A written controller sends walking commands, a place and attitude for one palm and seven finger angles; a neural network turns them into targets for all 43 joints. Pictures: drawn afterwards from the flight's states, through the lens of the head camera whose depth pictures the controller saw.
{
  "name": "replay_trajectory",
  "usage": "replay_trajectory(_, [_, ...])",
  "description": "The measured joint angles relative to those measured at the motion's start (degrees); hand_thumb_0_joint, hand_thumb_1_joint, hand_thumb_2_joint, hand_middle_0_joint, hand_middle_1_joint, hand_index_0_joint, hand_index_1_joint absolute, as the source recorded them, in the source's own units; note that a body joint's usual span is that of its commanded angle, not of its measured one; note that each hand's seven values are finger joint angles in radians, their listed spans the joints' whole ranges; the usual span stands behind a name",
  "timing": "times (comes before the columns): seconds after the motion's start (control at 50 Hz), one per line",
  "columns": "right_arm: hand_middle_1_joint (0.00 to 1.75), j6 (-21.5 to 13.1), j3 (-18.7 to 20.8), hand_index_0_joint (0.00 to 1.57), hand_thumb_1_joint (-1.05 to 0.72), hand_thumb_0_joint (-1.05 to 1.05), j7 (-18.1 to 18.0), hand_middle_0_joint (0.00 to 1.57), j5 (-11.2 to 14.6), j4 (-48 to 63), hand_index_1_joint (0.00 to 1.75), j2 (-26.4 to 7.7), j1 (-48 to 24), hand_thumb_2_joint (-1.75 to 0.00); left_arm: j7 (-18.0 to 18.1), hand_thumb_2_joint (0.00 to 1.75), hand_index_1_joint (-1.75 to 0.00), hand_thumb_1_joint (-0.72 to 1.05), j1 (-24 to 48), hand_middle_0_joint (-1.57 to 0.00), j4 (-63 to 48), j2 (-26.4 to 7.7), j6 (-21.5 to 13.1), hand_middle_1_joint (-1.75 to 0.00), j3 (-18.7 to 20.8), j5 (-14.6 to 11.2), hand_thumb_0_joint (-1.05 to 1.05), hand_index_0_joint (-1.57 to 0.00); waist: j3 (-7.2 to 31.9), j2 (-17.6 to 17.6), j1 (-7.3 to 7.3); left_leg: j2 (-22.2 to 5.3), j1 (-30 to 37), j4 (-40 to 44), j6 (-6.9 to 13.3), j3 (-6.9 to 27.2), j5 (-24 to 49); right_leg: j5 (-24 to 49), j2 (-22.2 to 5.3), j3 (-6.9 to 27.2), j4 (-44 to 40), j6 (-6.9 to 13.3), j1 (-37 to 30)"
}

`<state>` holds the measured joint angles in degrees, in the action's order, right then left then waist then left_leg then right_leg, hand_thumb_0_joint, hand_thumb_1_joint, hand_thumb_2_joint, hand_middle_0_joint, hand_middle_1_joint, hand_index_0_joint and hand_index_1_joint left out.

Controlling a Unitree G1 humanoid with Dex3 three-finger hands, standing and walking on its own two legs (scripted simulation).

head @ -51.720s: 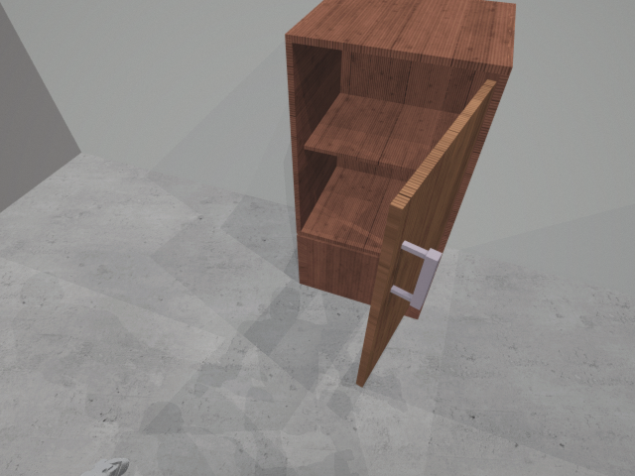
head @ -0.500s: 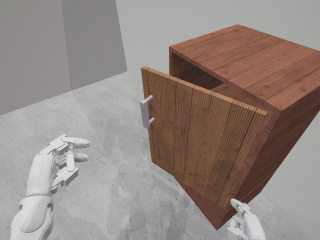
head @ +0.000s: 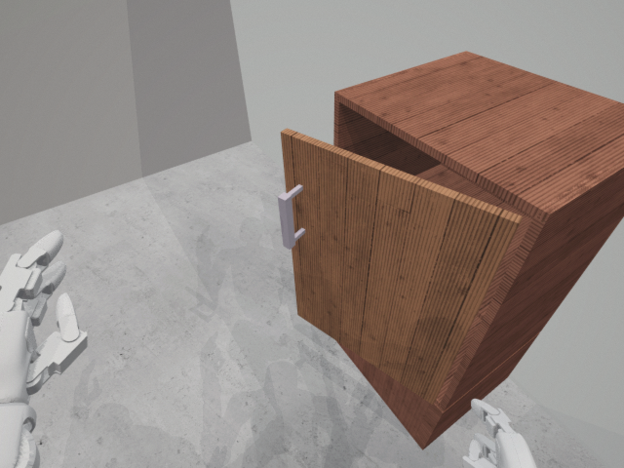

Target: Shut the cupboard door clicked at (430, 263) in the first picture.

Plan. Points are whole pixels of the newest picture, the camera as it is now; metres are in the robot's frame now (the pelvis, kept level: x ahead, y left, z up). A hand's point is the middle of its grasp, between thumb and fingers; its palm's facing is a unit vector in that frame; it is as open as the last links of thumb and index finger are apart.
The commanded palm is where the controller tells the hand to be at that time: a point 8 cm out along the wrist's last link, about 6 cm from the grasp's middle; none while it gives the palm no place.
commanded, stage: draw the hand back to the body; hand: left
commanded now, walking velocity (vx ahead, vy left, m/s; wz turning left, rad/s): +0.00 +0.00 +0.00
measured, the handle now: (293, 217) +0.60 +0.12 -0.03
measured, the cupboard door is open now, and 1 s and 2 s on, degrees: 18 18 18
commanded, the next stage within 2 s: step back with the hand held close in 0.10 s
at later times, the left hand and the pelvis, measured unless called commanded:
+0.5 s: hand (93, 323) +0.21 +0.26 +0.15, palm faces +0.35 -0.81 -0.47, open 7.4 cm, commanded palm +0.15 +0.30 +0.17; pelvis +0.00 +0.00 +0.00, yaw -2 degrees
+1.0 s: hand (9, 393) +0.13 +0.29 +0.15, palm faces +0.45 -0.77 -0.45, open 7.4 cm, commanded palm +0.07 +0.32 +0.17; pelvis -0.07 +0.02 -0.02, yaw +0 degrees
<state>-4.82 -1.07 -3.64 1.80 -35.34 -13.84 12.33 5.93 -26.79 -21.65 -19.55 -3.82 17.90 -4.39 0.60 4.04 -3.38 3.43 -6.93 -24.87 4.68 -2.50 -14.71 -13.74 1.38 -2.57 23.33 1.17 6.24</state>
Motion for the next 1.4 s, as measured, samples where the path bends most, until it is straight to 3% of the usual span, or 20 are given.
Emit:
replay_trajectory(0.26, [0.30,0.2,-0.5,0.21,-0.90,0.01,0.4,0.20,-0.1,0.5,0.30,0.6,-0.1,-0.90,-0.4,0.89,-0.30,0.89,-0.1,-0.22,-0.3,-1.1,-0.4,-0.30,1.4,-0.4,0.02,-0.21,0.2,0.3,0.28,-0.7,-0.2,-0.1,-0.5,-0.2,-0.2,0.2,0.7,0.3,-0.5,0.5,0.1])
replay_trajectory(0.4, [0.30,3.4,0.8,0.21,-0.90,0.01,0.0,0.21,-0.3,1.4,0.30,-0.7,-1.2,-0.90,0.1,0.89,-0.30,0.89,-1.8,-0.21,0.9,-1.8,-4.9,-0.30,3.7,-0.1,0.02,-0.21,1.7,0.9,2.04,-1.2,-5.0,-2.6,-0.2,-1.0,-1.1,0.2,1.1,0.9,1.2,0.3,4.7])
replay_trajectory(0.62, [0.30,7.4,2.3,0.20,-0.90,0.01,-1.3,0.20,0.2,4.0,0.30,-0.9,-1.5,-0.90,0.6,0.89,-0.30,0.89,-5.1,-0.22,-2.5,-5.4,-4.7,-0.30,4.5,-0.1,0.02,-0.21,1.5,-1.8,4.23,-0.4,-9.3,-5.2,0.8,-2.8,-1.0,-0.6,0.1,2.4,6.3,-0.7,10.5])
replay_trajectory(0.84, [0.30,5.7,1.3,0.21,-0.90,0.01,-1.8,0.20,-0.5,5.1,0.30,-0.1,0.3,-0.90,1.6,0.89,-0.30,0.89,-4.3,-0.22,-4.5,-5.3,-6.5,-0.30,6.5,1.5,0.02,-0.21,1.3,-3.0,3.62,-0.4,-13.2,-8.9,2.3,-3.3,0.1,1.1,-0.2,2.5,9.1,-1.7,14.0])
replay_trajectory(0.98, [0.30,4.1,0.8,0.21,-0.90,0.01,-1.5,0.21,-0.9,3.9,0.30,0.8,1.7,-0.90,1.8,0.89,-0.30,0.89,-1.4,-0.22,-3.3,-3.8,-7.6,-0.30,7.2,3.1,0.02,-0.21,0.4,-3.1,4.03,0.1,-16.1,-12.0,2.6,-1.6,0.6,-0.1,1.3,5.8,12.2,-2.6,15.0])
replay_trajectory(1.18, [0.30,2.2,0.9,0.21,-0.90,0.01,-0.6,0.21,-1.7,2.6,0.30,1.2,0.9,-0.90,1.5,0.89,-0.30,0.89,-0.4,-0.22,-5.8,-3.7,-10.1,-0.30,8.6,4.0,0.02,-0.21,-1.3,-3.8,3.47,-1.2,-19.0,-15.6,2.0,-1.7,1.0,-0.1,2.7,6.3,15.3,-2.2,17.2])
replay_trajectory(1.28, [0.30,2.1,1.7,0.21,-0.90,0.01,-0.2,0.21,-1.6,2.6,0.30,0.9,0.2,-0.90,1.5,0.89,-0.30,0.89,0.7,-0.22,-5.7,-3.9,-10.8,-0.30,9.1,4.2,0.02,-0.21,-1.1,-4.2,4.09,-1.9,-21.5,-18.7,1.2,-2.4,-4.4,0.2,2.3,5.6,16.9,-1.7,19.2])
replay_trajectory(1.4, [0.30,2.7,2.5,0.21,-0.90,0.01,1.0,0.21,-1.5,2.0,0.30,0.7,0.0,-0.90,2.6,0.89,-0.30,0.89,-1.0,-0.22,-8.2,-4.5,-11.6,-0.30,7.7,3.6,0.02,-0.21,-0.9,-5.9,5.67,-0.6,-23.8,-17.0,-1.8,-2.4,-8.0,3.3,0.3,4.8,13.9,-1.9,20.7])
